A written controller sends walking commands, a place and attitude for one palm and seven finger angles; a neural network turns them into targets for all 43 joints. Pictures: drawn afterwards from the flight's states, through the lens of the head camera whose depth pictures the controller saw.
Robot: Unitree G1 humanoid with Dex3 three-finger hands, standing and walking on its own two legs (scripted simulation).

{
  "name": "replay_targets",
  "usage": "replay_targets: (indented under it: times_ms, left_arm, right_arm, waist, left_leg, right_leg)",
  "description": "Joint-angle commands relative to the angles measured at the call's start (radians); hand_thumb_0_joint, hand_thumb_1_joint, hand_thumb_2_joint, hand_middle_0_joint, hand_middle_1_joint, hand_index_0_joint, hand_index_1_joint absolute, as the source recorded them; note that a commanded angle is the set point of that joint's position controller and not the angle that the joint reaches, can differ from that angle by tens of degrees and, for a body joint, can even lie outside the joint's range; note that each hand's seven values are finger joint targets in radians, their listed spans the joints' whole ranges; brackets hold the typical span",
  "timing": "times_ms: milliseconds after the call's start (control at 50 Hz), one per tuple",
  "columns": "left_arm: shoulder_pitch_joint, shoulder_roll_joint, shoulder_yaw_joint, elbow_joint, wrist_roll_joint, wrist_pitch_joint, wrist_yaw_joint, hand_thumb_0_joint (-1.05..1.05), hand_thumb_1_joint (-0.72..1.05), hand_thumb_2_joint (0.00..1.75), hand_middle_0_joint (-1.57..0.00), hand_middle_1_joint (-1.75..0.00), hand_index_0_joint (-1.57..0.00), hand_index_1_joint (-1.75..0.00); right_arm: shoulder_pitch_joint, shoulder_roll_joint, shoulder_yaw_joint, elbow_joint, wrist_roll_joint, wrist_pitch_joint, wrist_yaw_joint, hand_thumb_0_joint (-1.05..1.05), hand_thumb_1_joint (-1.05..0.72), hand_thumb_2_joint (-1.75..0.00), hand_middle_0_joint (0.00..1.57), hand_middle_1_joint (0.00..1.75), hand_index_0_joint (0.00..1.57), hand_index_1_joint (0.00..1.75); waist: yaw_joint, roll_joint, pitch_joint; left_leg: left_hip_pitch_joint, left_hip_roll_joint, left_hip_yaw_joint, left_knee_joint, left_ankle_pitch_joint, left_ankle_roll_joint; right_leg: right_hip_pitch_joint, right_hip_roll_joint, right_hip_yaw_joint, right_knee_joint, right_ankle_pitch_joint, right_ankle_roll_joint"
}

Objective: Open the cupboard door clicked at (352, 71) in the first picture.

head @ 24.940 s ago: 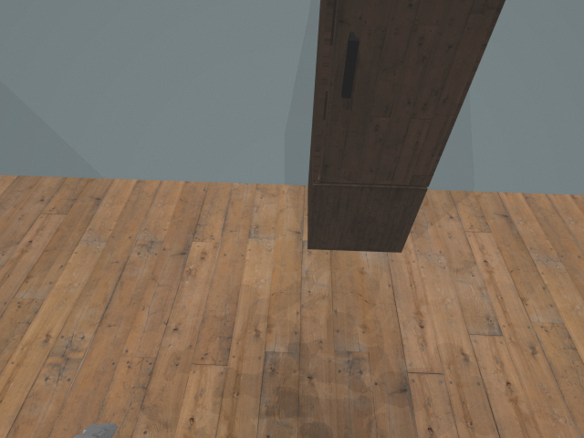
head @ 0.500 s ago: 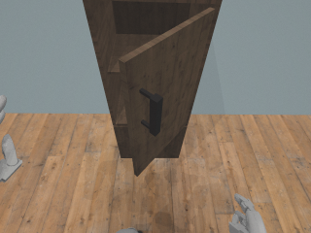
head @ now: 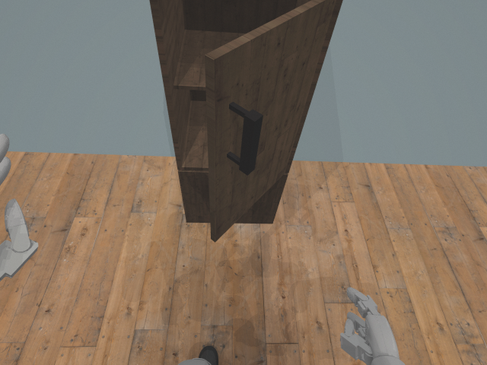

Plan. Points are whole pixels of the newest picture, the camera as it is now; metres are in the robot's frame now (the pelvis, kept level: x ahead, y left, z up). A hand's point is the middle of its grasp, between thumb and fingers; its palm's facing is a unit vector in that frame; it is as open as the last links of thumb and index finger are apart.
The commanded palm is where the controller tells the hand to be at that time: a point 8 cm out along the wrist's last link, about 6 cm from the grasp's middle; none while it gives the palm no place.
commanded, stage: stop stepping back and stand still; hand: left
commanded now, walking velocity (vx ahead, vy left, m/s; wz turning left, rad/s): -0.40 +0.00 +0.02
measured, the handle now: (241, 139) +0.49 +0.05 +0.07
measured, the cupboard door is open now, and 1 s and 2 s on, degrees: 49 49 49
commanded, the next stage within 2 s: let the arm hang, fingers relaxed in 1.34 s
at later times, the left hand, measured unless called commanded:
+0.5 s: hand (22, 349) +0.12 +0.22 +0.16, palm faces +0.37 -0.82 -0.44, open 7.4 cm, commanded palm +0.05 +0.28 +0.17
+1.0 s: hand out of the picture +0.08 +0.24 +0.15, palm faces +0.40 -0.78 -0.48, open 7.4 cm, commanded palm +0.03 +0.28 +0.17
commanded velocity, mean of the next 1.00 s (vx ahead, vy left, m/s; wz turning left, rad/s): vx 0.07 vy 0.02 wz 0.00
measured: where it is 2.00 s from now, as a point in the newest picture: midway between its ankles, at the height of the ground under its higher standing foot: outside the picture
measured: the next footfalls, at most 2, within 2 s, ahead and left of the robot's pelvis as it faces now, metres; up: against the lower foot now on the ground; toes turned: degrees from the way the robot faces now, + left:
right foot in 0.12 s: -0.11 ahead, -0.11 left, +0.00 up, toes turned +1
left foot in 0.30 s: +0.01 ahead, +0.08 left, +0.00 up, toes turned -1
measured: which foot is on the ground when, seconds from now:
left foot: down 0.00-0.12, up 0.14-0.28, down 0.30-1.00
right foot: up 0.00-0.10, down 0.12-1.00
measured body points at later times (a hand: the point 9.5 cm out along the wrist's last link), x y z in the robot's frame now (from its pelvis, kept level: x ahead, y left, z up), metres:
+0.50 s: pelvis -0.09 -0.02 -0.01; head -0.10 -0.02 +0.44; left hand +0.09 +0.27 +0.18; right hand +0.05 -0.28 -0.09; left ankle -0.03 +0.08 -0.74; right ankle -0.15 -0.12 -0.74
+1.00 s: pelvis -0.11 -0.02 +0.00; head -0.11 -0.02 +0.45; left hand +0.05 +0.28 +0.18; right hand +0.05 -0.24 -0.10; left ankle -0.03 +0.08 -0.74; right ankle -0.15 -0.11 -0.74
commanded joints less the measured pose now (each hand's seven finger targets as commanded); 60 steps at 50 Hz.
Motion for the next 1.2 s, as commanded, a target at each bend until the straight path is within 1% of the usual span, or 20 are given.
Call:
replay_targets:
  times_ms: [0, 40, 60, 100, 120, 140, 180, 240, 300, 320, 380, 440, 540, 620, 680, 720, 800, 880, 1040, 1180]
  left_arm:
    - [0.022, 0.175, 0.137, -0.207, -0.023, -0.054, 0.016, 0.0, 0.9, 0.9, -0.2, -0.3, -0.2, -0.3]
    - [0.076, 0.215, 0.178, -0.215, -0.033, -0.059, 0.007, 0.0, 0.9, 0.9, -0.2, -0.3, -0.2, -0.3]
    - [0.099, 0.223, 0.183, -0.21, -0.041, -0.064, -0.001, 0.0, 0.9, 0.9, -0.2, -0.3, -0.2, -0.3]
    - [0.08, 0.27, 0.227, -0.174, -0.048, -0.071, 0.007, 0.0, 0.9, 0.9, -0.2, -0.3, -0.2, -0.3]
    - [0.045, 0.228, 0.183, -0.158, -0.044, -0.059, 0.005, 0.0, 0.9, 0.9, -0.2, -0.3, -0.2, -0.3]
    - [0.029, 0.23, 0.192, -0.143, -0.039, -0.046, 0.004, 0.0, 0.9, 0.9, -0.2, -0.3, -0.2, -0.3]
    - [0.013, 0.182, 0.153, -0.044, -0.016, -0.031, 0.009, 0.0, 0.9, 0.9, -0.2, -0.3, -0.2, -0.3]
    - [-0.115, 0.167, 0.104, -0.017, 0.002, -0.037, 0.012, 0.0, 0.9, 0.9, -0.2, -0.3, -0.2, -0.3]
    - [-0.094, 0.165, 0.095, -0.023, 0.013, -0.052, 0.015, 0.0, 0.9, 0.9, -0.2, -0.3, -0.2, -0.3]
    - [-0.084, 0.173, 0.096, -0.064, 0.017, -0.057, 0.014, 0.0, 0.9, 0.9, -0.2, -0.3, -0.2, -0.3]
    - [-0.042, 0.167, 0.1, -0.105, 0.011, -0.068, 0.005, 0.0, 0.9, 0.9, -0.2, -0.3, -0.2, -0.3]
    - [-0.019, 0.202, 0.154, -0.115, 0.012, -0.085, 0.011, 0.0, 0.9, 0.9, -0.2, -0.3, -0.2, -0.3]
    - [-0.014, 0.159, 0.122, -0.051, 0.002, -0.088, 0.01, 0.0, 0.9, 0.9, -0.2, -0.3, -0.2, -0.3]
    - [-0.114, 0.139, 0.08, 0.0, 0.009, -0.083, 0.005, 0.0, 0.9, 0.9, -0.2, -0.3, -0.2, -0.3]
    - [-0.148, 0.146, 0.08, -0.045, 0.025, -0.082, 0.006, 0.0, 0.9, 0.9, -0.2, -0.3, -0.2, -0.3]
    - [-0.144, 0.149, 0.085, -0.071, 0.034, -0.079, 0.01, 0.0, 0.9, 0.9, -0.2, -0.3, -0.2, -0.3]
    - [-0.009, 0.151, 0.11, -0.067, 0.03, -0.068, 0.009, 0.0, 0.9, 0.9, -0.2, -0.3, -0.2, -0.3]
    - [0.027, 0.131, 0.101, -0.037, 0.01, -0.06, 0.005, 0.0, 0.9, 0.9, -0.2, -0.3, -0.2, -0.3]
    - [-0.146, 0.161, 0.08, -0.017, 0.017, -0.061, 0.0, 0.0, 0.9, 0.9, -0.2, -0.3, -0.2, -0.3]
    - [-0.037, 0.156, 0.095, -0.063, 0.012, -0.068, 0.0, 0.0, 0.9, 0.9, -0.2, -0.3, -0.2, -0.3]
  right_arm:
    - [-0.042, -0.17, -0.056, -0.127, 0.0, -0.029, -0.014, 0.0, -0.9, -0.9, 0.2, 0.3, 0.2, 0.3]
    - [-0.033, -0.166, -0.053, -0.147, 0.006, -0.014, -0.012, 0.0, -0.9, -0.9, 0.2, 0.3, 0.2, 0.3]
    - [-0.038, -0.157, -0.045, -0.158, 0.01, 0.001, -0.012, 0.0, -0.9, -0.9, 0.2, 0.3, 0.2, 0.3]
    - [-0.052, -0.154, -0.037, -0.141, 0.008, 0.022, -0.013, 0.0, -0.9, -0.9, 0.2, 0.3, 0.2, 0.3]
    - [-0.046, -0.161, -0.043, -0.139, 0.022, 0.013, -0.018, 0.0, -0.9, -0.9, 0.2, 0.3, 0.2, 0.3]
    - [-0.048, -0.171, -0.045, -0.149, 0.034, 0.006, -0.017, 0.0, -0.9, -0.9, 0.2, 0.3, 0.2, 0.3]
    - [-0.034, -0.15, -0.026, -0.132, 0.038, 0.006, -0.031, 0.0, -0.9, -0.9, 0.2, 0.3, 0.2, 0.3]
    - [-0.024, -0.178, -0.034, -0.113, 0.033, -0.015, -0.048, 0.0, -0.9, -0.9, 0.2, 0.3, 0.2, 0.3]
    - [0.015, -0.204, -0.051, -0.132, 0.036, -0.025, -0.048, 0.0, -0.9, -0.9, 0.2, 0.3, 0.2, 0.3]
    - [0.022, -0.193, -0.042, -0.136, 0.031, -0.021, -0.043, 0.0, -0.9, -0.9, 0.2, 0.3, 0.2, 0.3]
    - [-0.013, -0.194, -0.041, -0.143, 0.028, -0.032, -0.033, 0.0, -0.9, -0.9, 0.2, 0.3, 0.2, 0.3]
    - [-0.016, -0.189, -0.043, -0.147, 0.014, -0.035, -0.033, 0.0, -0.9, -0.9, 0.2, 0.3, 0.2, 0.3]
    - [0.004, -0.183, -0.055, -0.135, 0.017, -0.021, -0.036, 0.0, -0.9, -0.9, 0.2, 0.3, 0.2, 0.3]
    - [-0.001, -0.188, -0.047, -0.12, 0.02, -0.034, -0.051, 0.0, -0.9, -0.9, 0.2, 0.3, 0.2, 0.3]
    - [-0.015, -0.182, -0.03, -0.126, 0.014, -0.058, -0.059, 0.0, -0.9, -0.9, 0.2, 0.3, 0.2, 0.3]
    - [-0.021, -0.172, -0.027, -0.133, 0.009, -0.068, -0.059, 0.0, -0.9, -0.9, 0.2, 0.3, 0.2, 0.3]
    - [-0.016, -0.16, -0.029, -0.139, 0.008, -0.077, -0.043, 0.0, -0.9, -0.9, 0.2, 0.3, 0.2, 0.3]
    - [-0.007, -0.166, -0.043, -0.119, 0.012, -0.055, -0.03, 0.0, -0.9, -0.9, 0.2, 0.3, 0.2, 0.3]
    - [-0.038, -0.174, -0.034, -0.117, 0.017, -0.049, -0.054, 0.0, -0.9, -0.9, 0.2, 0.3, 0.2, 0.3]
    - [-0.027, -0.176, -0.036, -0.137, 0.016, -0.051, -0.045, 0.0, -0.9, -0.9, 0.2, 0.3, 0.2, 0.3]
  waist:
    - [-0.008, 0.256, -0.247]
    - [-0.001, 0.223, -0.273]
    - [-0.011, 0.152, -0.235]
    - [-0.012, -0.086, -0.18]
    - [-0.003, -0.167, -0.155]
    - [-0.011, -0.208, -0.154]
    - [-0.026, -0.142, -0.109]
    - [-0.034, -0.062, -0.079]
    - [-0.021, 0.02, -0.163]
    - [-0.028, 0.075, -0.193]
    - [-0.014, 0.115, -0.105]
    - [-0.019, 0.078, -0.046]
    - [-0.039, 0.001, -0.019]
    - [-0.042, 0.044, 0.012]
    - [-0.027, 0.185, -0.006]
    - [-0.011, 0.206, -0.032]
    - [-0.002, 0.112, -0.114]
    - [-0.02, -0.06, -0.102]
    - [-0.019, 0.074, -0.058]
    - [-0.009, 0.089, -0.12]
  left_leg:
    - [0.254, 0.169, -0.162, -0.209, -0.138, 0.029]
    - [0.256, 0.083, -0.092, -0.164, -0.223, -0.032]
    - [0.263, 0.037, -0.039, -0.066, -0.242, -0.054]
    - [0.281, -0.035, 0.004, 0.356, -0.26, -0.081]
    - [0.133, -0.055, -0.043, 0.509, -0.303, -0.072]
    - [0.022, -0.053, -0.061, 0.563, -0.316, -0.067]
    - [-0.052, -0.006, -0.033, 0.425, -0.305, -0.046]
    - [0.141, -0.021, 0.014, 0.156, -0.151, -0.018]
    - [0.351, 0.053, -0.066, 0.135, 0.286, 0.033]
    - [0.362, 0.061, -0.102, 0.138, 0.406, 0.041]
    - [0.169, 0.105, -0.189, 0.007, 0.035, 0.027]
    - [0.089, 0.046, -0.134, 0.011, -0.237, -0.009]
    - [0.229, -0.017, -0.065, 0.242, -0.262, -0.046]
    - [0.265, 0.02, -0.119, 0.109, -0.265, -0.036]
    - [0.139, 0.105, -0.296, -0.189, -0.521, -0.007]
    - [0.075, 0.131, -0.323, -0.276, -0.606, 0.009]
    - [0.094, 0.061, -0.183, -0.194, -0.472, -0.02]
    - [0.248, -0.017, -0.081, 0.15, -0.188, -0.043]
    - [0.288, 0.037, -0.131, 0.01, -0.087, -0.02]
    - [0.286, 0.027, -0.114, 0.015, 0.031, -0.024]
  right_leg:
    - [0.075, 0.022, -0.064, -0.267, 0.017, -0.027]
    - [0.184, 0.019, -0.092, -0.521, 0.157, -0.05]
    - [0.154, -0.046, -0.043, -0.617, 0.209, -0.071]
    - [-0.134, -0.33, 0.177, -0.698, 0.185, -0.157]
    - [-0.087, -0.358, 0.195, -0.63, 0.321, -0.172]
    - [-0.006, -0.34, 0.199, -0.557, 0.536, -0.162]
    - [0.157, -0.314, 0.113, -0.449, 0.826, -0.131]
    - [0.12, -0.263, 0.064, -0.411, 0.779, -0.069]
    - [0.079, -0.129, 0.019, -0.297, 0.784, 0.025]
    - [0.079, -0.107, -0.016, -0.261, 0.74, 0.019]
    - [0.113, -0.067, -0.015, -0.362, 0.236, -0.003]
    - [0.11, -0.116, 0.034, -0.496, 0.225, -0.039]
    - [-0.126, -0.226, 0.155, -0.62, 0.041, -0.114]
    - [-0.122, -0.136, 0.07, -0.543, 0.064, -0.059]
    - [0.043, -0.031, -0.002, -0.37, 0.121, -0.011]
    - [0.135, -0.019, -0.009, -0.294, 0.15, -0.013]
    - [0.224, -0.038, -0.014, -0.444, 0.182, -0.03]
    - [0.004, -0.176, 0.152, -0.622, 0.224, -0.09]
    - [0.025, -0.087, 0.051, -0.528, 0.301, -0.022]
    - [0.117, -0.09, 0.043, -0.528, 0.402, -0.024]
